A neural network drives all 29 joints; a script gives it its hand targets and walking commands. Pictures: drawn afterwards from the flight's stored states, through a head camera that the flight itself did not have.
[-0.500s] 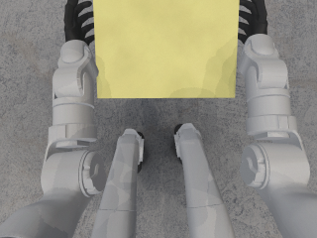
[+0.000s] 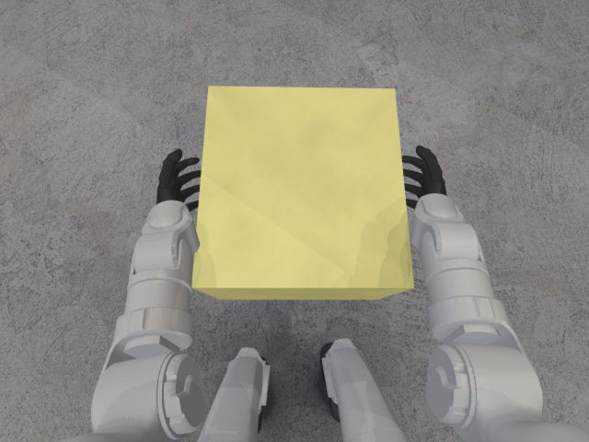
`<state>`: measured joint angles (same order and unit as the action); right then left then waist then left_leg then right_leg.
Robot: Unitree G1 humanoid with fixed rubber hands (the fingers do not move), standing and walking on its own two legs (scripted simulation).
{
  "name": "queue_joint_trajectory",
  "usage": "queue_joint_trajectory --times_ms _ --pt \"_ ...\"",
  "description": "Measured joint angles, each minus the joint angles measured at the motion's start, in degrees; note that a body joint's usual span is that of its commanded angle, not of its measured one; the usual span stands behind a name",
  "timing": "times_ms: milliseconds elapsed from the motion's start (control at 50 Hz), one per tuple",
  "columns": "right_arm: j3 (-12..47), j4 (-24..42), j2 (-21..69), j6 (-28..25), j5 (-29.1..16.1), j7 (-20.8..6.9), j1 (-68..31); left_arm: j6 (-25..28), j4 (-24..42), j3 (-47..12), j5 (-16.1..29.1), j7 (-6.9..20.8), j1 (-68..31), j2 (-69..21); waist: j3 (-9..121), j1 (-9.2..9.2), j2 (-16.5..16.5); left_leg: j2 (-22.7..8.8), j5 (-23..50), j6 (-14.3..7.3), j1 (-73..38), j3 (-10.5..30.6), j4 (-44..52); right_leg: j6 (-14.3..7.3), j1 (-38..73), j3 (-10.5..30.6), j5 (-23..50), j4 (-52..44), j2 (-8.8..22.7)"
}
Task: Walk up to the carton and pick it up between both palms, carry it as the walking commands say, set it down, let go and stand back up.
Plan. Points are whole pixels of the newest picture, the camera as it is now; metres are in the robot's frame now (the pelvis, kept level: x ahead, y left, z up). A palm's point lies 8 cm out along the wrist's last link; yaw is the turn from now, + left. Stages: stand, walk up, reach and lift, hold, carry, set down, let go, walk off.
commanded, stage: reach and lift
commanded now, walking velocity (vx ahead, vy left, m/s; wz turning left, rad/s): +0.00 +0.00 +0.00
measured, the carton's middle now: (300, 202) +0.46 -0.02 -0.11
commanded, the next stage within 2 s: none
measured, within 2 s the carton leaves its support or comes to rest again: neither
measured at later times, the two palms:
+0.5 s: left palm (142, 187) +0.41 +0.17 +0.05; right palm (457, 188) +0.40 -0.19 +0.05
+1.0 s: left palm (107, 175) +0.39 +0.17 +0.12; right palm (494, 172) +0.38 -0.18 +0.13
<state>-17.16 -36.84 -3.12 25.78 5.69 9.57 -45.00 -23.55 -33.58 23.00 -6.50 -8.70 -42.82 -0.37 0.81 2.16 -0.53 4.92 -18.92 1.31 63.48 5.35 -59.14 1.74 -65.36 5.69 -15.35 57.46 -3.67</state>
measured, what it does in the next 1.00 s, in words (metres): rises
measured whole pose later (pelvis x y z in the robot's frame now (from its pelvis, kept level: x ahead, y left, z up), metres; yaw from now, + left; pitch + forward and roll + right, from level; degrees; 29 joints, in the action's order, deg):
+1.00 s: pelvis +0.10 +0.01 +0.09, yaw +0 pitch -1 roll +0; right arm -17.5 -22.7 5.1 36.2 15.2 0.5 -15.6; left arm -33.4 -23.4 18.0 -14.6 -3.2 -15.3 -6.7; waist 6.9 2.4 0.8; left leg 2.8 -12.9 -0.8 6.9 6.5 -21.0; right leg 0.7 -8.9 5.6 -10.5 20.5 -1.4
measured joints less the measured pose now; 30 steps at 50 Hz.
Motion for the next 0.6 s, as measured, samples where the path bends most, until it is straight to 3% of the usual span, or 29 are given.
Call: queue_joint_trajectory --times_ms 100,180,260,320,480,520,560,600 --pt "-4.2 -5.1 3.5 -0.4 6.3 -2.0 5.9 -0.1 -4.7 3.5 -6.5 2.2 5.6 -2.8 12.2 0.34 0.7 -0.4 -0.6 -0.4 -4.5 0.1 4.7 -0.3 4.4 0.0 -0.8 -4.5 0.3" --pt "-7.4 -7.0 4.3 -0.1 9.3 -5.6 8.3 -0.3 -6.9 6.5 -11.0 4.2 7.6 -4.0 13.9 0.25 0.8 -0.7 -1.0 -0.9 -11.5 0.1 8.2 -0.5 11.5 -0.2 -1.4 -8.0 0.6" --pt "-8.3 -5.0 4.8 -0.3 11.2 -11.6 10.6 0.1 -4.8 5.9 -11.3 7.0 10.8 -3.5 12.9 0.75 0.3 -0.8 -0.6 -1.2 -17.3 0.3 12.1 -0.5 17.4 -0.4 -1.1 -11.8 1.1" --pt "-6.5 -0.6 5.2 -0.1 10.6 -12.7 13.9 -0.5 -1.2 3.6 -9.5 7.7 13.4 -3.5 10.8 0.87 0.4 -0.8 0.3 -1.4 -21.7 0.3 15.9 -0.5 21.8 -0.3 -0.4 -15.4 1.4" --pt "-3.2 8.1 6.1 1.0 9.2 -11.3 23.7 -0.9 4.5 -1.6 -8.0 4.9 20.9 -6.4 8.1 0.49 0.3 -0.9 3.5 -1.9 -30.7 1.0 25.9 -0.5 30.9 -0.5 2.5 -25.2 2.2" --pt "-2.5 9.5 6.4 1.1 8.6 -9.9 25.5 -1.0 6.1 -3.2 -7.3 4.1 22.9 -6.8 7.7 0.45 0.3 -1.0 4.0 -2.0 -32.4 1.0 27.4 -0.5 32.6 -0.4 2.9 -26.7 2.3" --pt "-1.4 11.3 7.0 1.1 7.4 -6.7 27.4 -1.0 7.9 -4.7 -6.4 3.1 24.8 -7.4 7.5 0.35 0.3 -1.1 4.3 -2.0 -34.0 1.0 28.7 -0.5 34.2 -0.3 3.3 -28.1 2.3" --pt "-1.6 11.8 7.3 0.9 7.0 -6.4 28.3 -0.8 8.4 -4.5 -6.2 3.1 25.6 -8.0 7.9 0.36 0.4 -1.2 4.5 -2.1 -35.6 1.0 29.8 -0.5 35.8 -0.3 3.6 -29.3 2.3"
